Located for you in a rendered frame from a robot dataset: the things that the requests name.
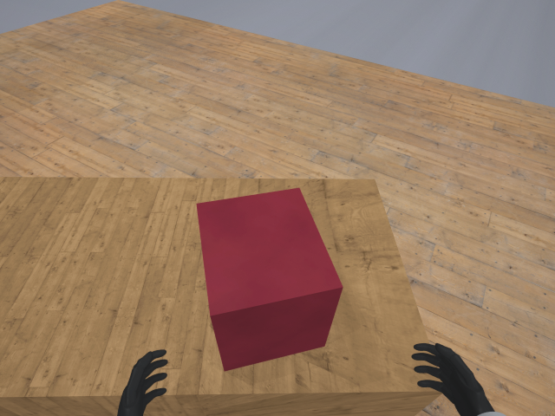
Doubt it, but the left robot hand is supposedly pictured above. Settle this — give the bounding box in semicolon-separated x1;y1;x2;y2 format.
117;349;168;416

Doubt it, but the right robot hand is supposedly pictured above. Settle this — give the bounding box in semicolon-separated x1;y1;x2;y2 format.
412;343;495;416

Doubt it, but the pedestal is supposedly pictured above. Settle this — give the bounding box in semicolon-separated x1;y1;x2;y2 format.
0;177;442;416

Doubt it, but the carton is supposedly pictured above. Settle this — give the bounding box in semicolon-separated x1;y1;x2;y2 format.
196;188;343;371

